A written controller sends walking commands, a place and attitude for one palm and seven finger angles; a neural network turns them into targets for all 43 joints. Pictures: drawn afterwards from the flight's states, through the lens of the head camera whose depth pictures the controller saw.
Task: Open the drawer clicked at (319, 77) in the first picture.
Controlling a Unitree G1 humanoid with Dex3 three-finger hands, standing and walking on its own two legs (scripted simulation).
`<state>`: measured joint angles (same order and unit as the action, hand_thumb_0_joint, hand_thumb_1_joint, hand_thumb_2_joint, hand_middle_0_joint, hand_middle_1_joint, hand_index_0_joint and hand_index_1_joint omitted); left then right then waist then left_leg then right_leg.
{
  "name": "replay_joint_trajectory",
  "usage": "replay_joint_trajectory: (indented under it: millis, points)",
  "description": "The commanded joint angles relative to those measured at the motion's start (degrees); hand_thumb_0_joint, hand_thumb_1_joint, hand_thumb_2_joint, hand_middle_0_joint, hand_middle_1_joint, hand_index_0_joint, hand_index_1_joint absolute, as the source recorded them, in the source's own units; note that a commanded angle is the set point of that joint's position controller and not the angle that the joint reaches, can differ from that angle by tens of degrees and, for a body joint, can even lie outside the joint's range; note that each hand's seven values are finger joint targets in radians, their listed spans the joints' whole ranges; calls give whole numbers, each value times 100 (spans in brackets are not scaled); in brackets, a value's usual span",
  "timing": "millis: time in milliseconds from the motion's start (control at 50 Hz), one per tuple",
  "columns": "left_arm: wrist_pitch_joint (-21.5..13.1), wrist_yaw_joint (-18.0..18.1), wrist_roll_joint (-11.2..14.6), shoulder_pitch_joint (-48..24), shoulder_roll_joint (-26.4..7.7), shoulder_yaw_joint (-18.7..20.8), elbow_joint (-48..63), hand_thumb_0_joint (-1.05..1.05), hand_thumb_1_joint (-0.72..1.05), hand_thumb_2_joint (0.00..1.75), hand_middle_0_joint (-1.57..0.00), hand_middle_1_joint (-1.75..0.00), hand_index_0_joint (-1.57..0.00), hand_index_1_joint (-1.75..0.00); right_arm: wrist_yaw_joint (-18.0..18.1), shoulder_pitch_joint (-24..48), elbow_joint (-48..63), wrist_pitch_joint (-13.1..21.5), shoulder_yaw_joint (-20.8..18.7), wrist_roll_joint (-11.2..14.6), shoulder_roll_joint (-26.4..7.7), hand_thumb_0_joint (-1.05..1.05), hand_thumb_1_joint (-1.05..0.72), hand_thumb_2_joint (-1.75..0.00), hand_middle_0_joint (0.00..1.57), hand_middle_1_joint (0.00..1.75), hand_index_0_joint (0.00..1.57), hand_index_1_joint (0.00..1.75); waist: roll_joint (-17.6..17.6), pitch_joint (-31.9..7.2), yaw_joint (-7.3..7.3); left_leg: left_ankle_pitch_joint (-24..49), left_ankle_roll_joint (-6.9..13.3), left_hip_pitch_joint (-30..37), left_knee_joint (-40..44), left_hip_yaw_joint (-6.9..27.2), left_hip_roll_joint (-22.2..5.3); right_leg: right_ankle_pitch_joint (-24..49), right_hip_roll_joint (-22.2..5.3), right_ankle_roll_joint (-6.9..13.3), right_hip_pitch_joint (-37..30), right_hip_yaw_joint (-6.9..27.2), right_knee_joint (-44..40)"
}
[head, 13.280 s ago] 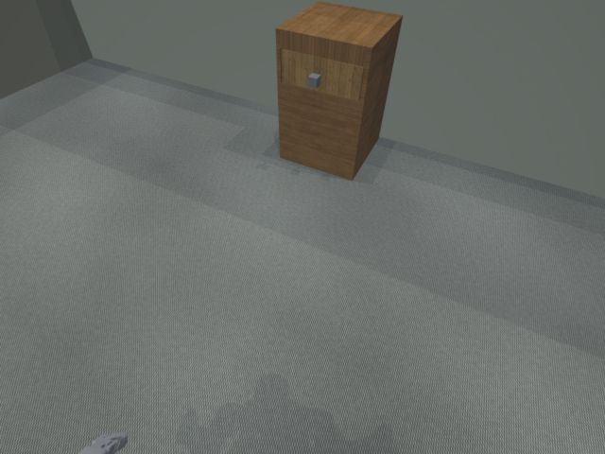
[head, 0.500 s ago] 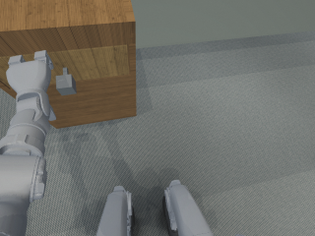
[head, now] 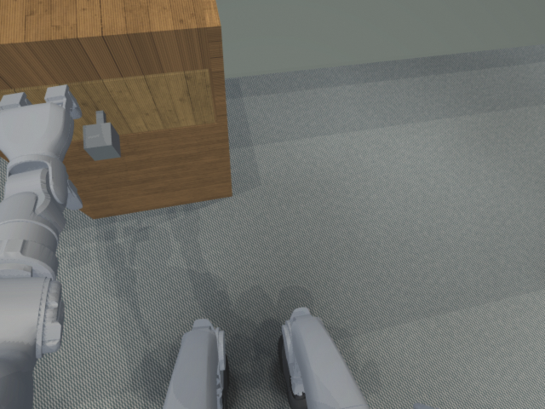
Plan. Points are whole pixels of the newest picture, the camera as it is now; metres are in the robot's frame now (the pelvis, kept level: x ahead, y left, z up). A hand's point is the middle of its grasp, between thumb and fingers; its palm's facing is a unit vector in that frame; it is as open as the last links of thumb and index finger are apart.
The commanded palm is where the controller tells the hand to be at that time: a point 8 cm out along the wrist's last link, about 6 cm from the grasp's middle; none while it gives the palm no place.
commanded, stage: move the hooked fingers above the handle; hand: left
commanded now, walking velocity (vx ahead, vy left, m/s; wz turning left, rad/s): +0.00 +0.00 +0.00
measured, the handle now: (101, 131) +0.56 +0.25 -0.10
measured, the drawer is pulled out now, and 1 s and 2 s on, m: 0.00 0.00 0.00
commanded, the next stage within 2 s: lift the fingers back up to retry in 1.68 s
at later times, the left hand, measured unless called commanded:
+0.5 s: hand (81, 143) +0.51 +0.25 -0.05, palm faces -0.08 -0.05 -1.00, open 13.8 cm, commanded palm +0.52 +0.24 +0.02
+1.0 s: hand (72, 146) +0.51 +0.27 -0.05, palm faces -0.12 -0.04 -0.99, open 13.8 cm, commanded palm +0.51 +0.25 +0.01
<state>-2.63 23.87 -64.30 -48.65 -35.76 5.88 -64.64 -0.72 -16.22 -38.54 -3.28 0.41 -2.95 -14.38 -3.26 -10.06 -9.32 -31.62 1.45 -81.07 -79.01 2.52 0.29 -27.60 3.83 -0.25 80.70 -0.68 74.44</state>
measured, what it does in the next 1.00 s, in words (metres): stands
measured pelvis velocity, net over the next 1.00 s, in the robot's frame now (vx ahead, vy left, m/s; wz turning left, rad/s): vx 0.00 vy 0.01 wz -0.01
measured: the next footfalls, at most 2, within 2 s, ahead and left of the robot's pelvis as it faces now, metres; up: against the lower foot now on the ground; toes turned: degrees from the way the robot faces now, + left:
none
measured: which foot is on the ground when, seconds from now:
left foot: down 0.00-1.00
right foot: down 0.00-1.00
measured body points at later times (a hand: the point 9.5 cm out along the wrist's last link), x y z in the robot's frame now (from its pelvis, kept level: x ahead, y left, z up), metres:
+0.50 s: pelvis +0.01 +0.01 +0.00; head +0.19 +0.03 +0.41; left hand +0.51 +0.25 +0.01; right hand +0.02 -0.26 -0.12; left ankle +0.03 +0.10 -0.59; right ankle +0.05 -0.12 -0.59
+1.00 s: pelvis +0.00 +0.01 +0.00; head +0.18 +0.03 +0.41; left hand +0.51 +0.27 +0.01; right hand +0.02 -0.27 -0.12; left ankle +0.03 +0.10 -0.59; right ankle +0.05 -0.12 -0.59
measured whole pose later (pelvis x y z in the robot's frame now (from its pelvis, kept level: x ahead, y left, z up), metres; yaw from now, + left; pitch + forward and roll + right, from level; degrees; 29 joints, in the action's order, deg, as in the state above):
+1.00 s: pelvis +0.00 +0.01 +0.00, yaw +0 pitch +34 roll -5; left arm -7.9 23.0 -66.0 -49.2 -35.4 4.3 -65.1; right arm -0.1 -17.8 -38.3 -3.3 0.4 -3.3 -15.1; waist -3.5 -11.3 -10.0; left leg -32.5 1.8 -81.2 -80.1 2.8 0.3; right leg -28.2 3.8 -0.5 80.4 -1.1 74.7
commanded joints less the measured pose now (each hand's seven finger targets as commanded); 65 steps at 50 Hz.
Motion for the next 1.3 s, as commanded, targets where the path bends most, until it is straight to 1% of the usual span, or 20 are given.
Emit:
replay_joint_trajectory:
  millis: [0, 80, 140, 200, 280, 360, 460, 480, 580, 600, 660, 700, 800, 900, 980, 1040, 1060, 1120, 1200, 1280]
  points:
    - [-526, 181, -46, -3096, -1051, -349, 1670, 0, -50, 30, -30, -120, -30, -120, 193, -1106, -40, 226, -510, -14, -1050, 0, -90, -90, 20, 30, 20, 30, -997, -3692, -435, 1846, 164, 3035, 832, 111, -95, 1036, -55, 223, -1541, -182, -938]
    - [-336, 357, -53, -2655, -962, -272, 588, 0, -50, 30, -30, -120, -30, -120, 164, -1166, -132, 178, -449, -40, -1066, 0, -90, -90, 20, 30, 20, 30, -798, -2725, -381, 1562, 140, 2474, 856, 110, -60, 725, -27, 272, -1105, -283, -939]
    - [-49, 433, -102, -2452, -1049, -182, 127, 0, -50, 30, -30, -120, -30, -120, 94, -1177, -28, 92, -377, -50, -1089, 0, -90, -90, 20, 30, 20, 30, -831, -2601, -259, 1855, 120, 2357, 888, 79, -45, 944, -22, 298, -1195, -329, -861]
    - [123, 388, -176, -2203, -1164, -62, 150, 0, -50, 30, -30, -120, -30, -120, 46, -1122, 138, -10, -356, -63, -1099, 0, -90, -90, 20, 30, 20, 30, -854, -3000, -108, 2280, 116, 2496, 855, 39, -60, 1356, -12, 304, -1500, -301, -764]
    - [259, 343, -213, -2182, -962, -245, 333, 0, -50, 30, -30, -120, -30, -120, 25, -1165, 210, -65, -388, -21, -1096, 0, -90, -90, 20, 30, 20, 30, -605, -3068, -170, 2158, 136, 2529, 906, 22, -78, 1378, -18, 255, -1693, -290, -852]
    - [-140, 259, -4, -2634, -1438, 106, 1106, 0, -50, 30, -30, -120, -30, -120, 113, -1096, 247, -9, -388, -25, -1097, 0, -90, -90, 20, 30, 20, 30, -666, -3519, -128, 1905, 169, 2450, 892, 32, -67, 1266, -39, 240, -2000, -190, -834]
    - [-541, 651, -254, -2779, -1607, 333, 1592, 0, -50, 30, -30, -120, -30, -120, 110, -1029, 86, 59, -453, -85, -1068, 0, -90, -90, 20, 30, 20, 30, -1056, -3759, -96, 2291, 113, 2941, 788, 139, -118, 1221, -37, 276, -1542, -231, -689]
    - [-503, 763, -288, -2694, -1739, 458, 1467, 0, -50, 30, -30, -120, -30, -120, 100, -1024, 48, 46, -445, -97, -1090, 0, -90, -90, 20, 30, 20, 30, -1053, -3670, -51, 2288, 92, 2869, 781, 151, -119, 1172, -36, 282, -1472, -245, -661]
    - [217, 893, -195, -2363, -1406, 146, 164, 0, -50, 30, -30, -120, -30, -120, -27, -1100, 13, 24, -375, -59, -1136, 0, -90, -90, 20, 30, 20, 30, -661, -2900, -164, 1936, 104, 2354, 943, 94, -76, 1022, -26, 251, -1510, -345, -811]
    - [333, 790, -149, -2411, -1222, -7, 33, 0, -50, 30, -30, -120, -30, -120, -42, -1095, 36, 31, -369, -49, -1132, 0, -90, -90, 20, 30, 20, 30, -712, -2935, -220, 1951, 115, 2414, 977, 85, -81, 1066, -32, 245, -1518, -339, -849]
    - [471, 570, -96, -2556, -1534, 94, 155, 0, -50, 30, -30, -120, -30, -120, -17, -1215, 65, -26, -361, -4, -1201, 0, -90, -90, 20, 30, 20, 30, -608, -3269, -213, 2084, 135, 2517, 994, 55, -69, 1307, -35, 219, -1803, -314, -884]
    - [517, 392, -52, -2431, -1476, 34, 125, 0, -50, 30, -30, -120, -30, -120, 4, -1212, 115, -51, -328, 13, -1167, 0, -90, -90, 20, 30, 20, 30, -523, -3238, -175, 2081, 156, 2443, 1033, 24, -53, 1414, -48, 217, -2015, -290, -911]
    - [271, 50, -47, -2140, -1372, -97, 154, 0, -50, 30, -30, -120, -30, -120, 86, -1069, 254, -48, -268, 45, -1109, 0, -90, -90, 20, 30, 20, 30, -277, -2780, -167, 1492, 213, 1934, 1012, -63, -41, 1063, -48, 218, -2049, -191, -989]
    - [-559, 86, -123, -2549, -1396, -16, 1101, 0, -50, 30, -30, -120, -30, -120, 171, -992, 249, 88, -359, -10, -1047, 0, -90, -90, 20, 30, 20, 30, -660, -3067, -197, 1523, 210, 2133, 808, -3, -85, 893, -53, 255, -1631, -148, -822]
    - [-828, 530, -221, -2486, -1647, 381, 1444, 0, -50, 30, -30, -120, -30, -120, 144, -1042, 143, 88, -456, -79, -1098, 0, -90, -90, 20, 30, 20, 30, -1028, -3594, -21, 2093, 99, 2678, 703, 145, -109, 1019, -31, 292, -1318, -225, -583]
    - [-598, 871, -188, -2513, -1450, 361, 1217, 0, -50, 30, -30, -120, -30, -120, 55, -1076, 38, 47, -496, -107, -1109, 0, -90, -90, 20, 30, 20, 30, -1148, -3533, -48, 2331, 28, 2891, 714, 203, -131, 1057, -31, 281, -1113, -309, -566]
    - [-466, 955, -192, -2542, -1633, 468, 1128, 0, -50, 30, -30, -120, -30, -120, 35, -1096, 9, 30, -480, -100, -1134, 0, -90, -90, 20, 30, 20, 30, -1038, -3502, -42, 2350, 29, 2827, 733, 197, -133, 1107, -32, 270, -1215, -323, -576]
    - [-49, 961, -202, -2668, -1498, 268, 954, 0, -50, 30, -30, -120, -30, -120, -25, -1145, -12, 10, -481, -77, -1156, 0, -90, -90, 20, 30, 20, 30, -1157, -3743, -87, 2528, 13, 3070, 826, 204, -137, 1284, -40, 258, -1364, -361, -640]
    - [281, 519, -6, -2780, -808, -335, 1085, 0, -50, 30, -30, -120, -30, -120, -42, -1191, -19, 1, -511, -27, -1097, 0, -90, -90, 20, 30, 20, 30, -1105, -3926, -243, 2722, 19, 3561, 977, 243, -151, 1487, -26, 248, -1611, -381, -865]
    - [113, 88, 135, -2648, -762, -354, 1453, 0, -50, 30, -30, -120, -30, -120, 49, -1223, -27, -19, -514, -27, -1060, 0, -90, -90, 20, 30, 20, 30, -1033, -3864, -218, 2846, 50, 3781, 1063, 233, -153, 1634, -15, 255, -1805, -335, -1019]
